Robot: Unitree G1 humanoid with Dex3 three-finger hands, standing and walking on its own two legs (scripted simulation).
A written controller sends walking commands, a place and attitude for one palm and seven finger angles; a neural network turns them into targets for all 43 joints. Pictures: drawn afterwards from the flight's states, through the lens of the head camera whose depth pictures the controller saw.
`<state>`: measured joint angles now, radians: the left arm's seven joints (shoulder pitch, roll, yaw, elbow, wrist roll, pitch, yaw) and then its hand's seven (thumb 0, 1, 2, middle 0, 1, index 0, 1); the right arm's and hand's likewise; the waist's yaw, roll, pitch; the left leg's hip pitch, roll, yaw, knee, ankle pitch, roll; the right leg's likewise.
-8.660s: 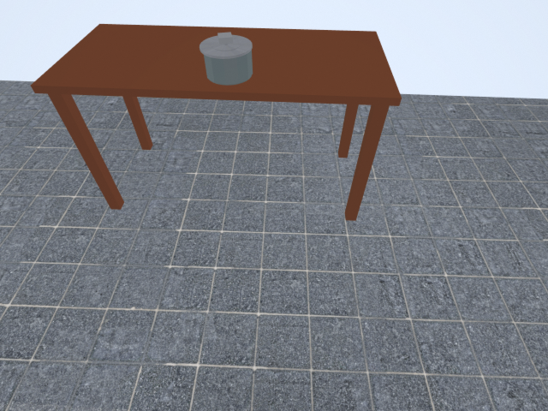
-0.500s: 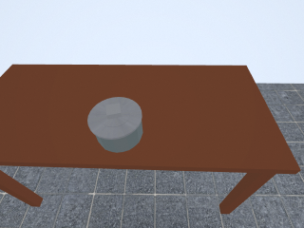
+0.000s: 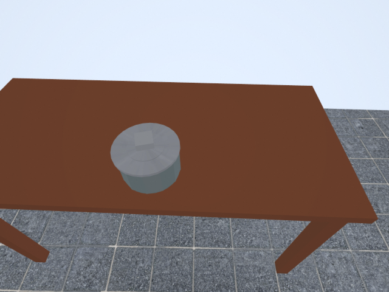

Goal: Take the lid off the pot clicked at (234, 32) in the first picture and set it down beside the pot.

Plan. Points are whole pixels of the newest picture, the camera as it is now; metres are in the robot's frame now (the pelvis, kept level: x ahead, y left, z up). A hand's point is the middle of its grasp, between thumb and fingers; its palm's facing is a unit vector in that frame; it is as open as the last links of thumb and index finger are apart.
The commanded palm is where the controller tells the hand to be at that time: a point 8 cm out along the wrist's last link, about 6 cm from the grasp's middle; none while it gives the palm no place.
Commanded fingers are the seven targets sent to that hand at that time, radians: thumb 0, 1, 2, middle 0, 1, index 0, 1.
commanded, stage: lift the closed hand beside the body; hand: left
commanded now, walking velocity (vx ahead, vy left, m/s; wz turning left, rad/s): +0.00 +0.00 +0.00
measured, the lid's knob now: (144, 140) +0.46 +0.16 +0.03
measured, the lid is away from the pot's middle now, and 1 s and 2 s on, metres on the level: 0.00 0.00 0.00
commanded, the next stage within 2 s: raise the hand higher, near the body in 0.62 s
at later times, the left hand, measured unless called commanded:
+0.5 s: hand out of the picture +0.09 +0.22 -0.07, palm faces +0.25 -0.93 -0.27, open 3.6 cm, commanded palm +0.06 +0.27 -0.04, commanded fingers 0.00 0.90 0.90 -1.30 -1.50 -1.30 -1.50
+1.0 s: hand out of the picture +0.13 +0.25 -0.01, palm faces +0.26 -0.89 -0.38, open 3.1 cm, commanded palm +0.08 +0.29 +0.03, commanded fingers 0.00 0.90 0.90 -1.30 -1.50 -1.30 -1.50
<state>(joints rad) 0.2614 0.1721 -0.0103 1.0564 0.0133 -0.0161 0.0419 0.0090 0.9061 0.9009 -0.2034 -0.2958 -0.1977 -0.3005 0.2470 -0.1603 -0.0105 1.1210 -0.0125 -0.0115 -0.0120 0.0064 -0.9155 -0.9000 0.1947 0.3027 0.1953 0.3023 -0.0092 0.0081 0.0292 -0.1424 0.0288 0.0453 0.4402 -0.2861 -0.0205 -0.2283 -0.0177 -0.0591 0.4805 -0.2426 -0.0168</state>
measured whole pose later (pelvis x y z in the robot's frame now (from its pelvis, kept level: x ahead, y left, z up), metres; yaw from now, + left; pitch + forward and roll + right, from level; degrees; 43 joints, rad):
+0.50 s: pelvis -0.03 +0.01 -0.01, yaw +2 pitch -1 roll +0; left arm 0.50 0.20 0.06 0.18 -0.01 -0.04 0.09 0.02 0.90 0.90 -0.93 -1.09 -0.92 -1.09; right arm 0.14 -0.24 0.00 0.55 0.02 -0.21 -0.05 0.01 -0.91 -0.90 0.19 0.30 0.20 0.30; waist 0.05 0.00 0.03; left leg -0.24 0.01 0.01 0.57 -0.30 0.00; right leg -0.28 -0.04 -0.09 0.55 -0.25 0.00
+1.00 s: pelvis +0.00 +0.02 -0.01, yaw +2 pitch -1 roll +0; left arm 0.66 0.24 0.11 -0.13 0.01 -0.03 0.10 0.02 0.90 0.90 -1.29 -1.49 -1.29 -1.50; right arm 0.21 -0.20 0.00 0.64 0.01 -0.20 -0.07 0.02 -0.91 -0.90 0.20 0.30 0.20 0.30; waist 0.05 0.03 0.01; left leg -0.20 0.00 0.02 0.56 -0.35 0.02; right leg -0.25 -0.05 -0.08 0.55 -0.29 0.02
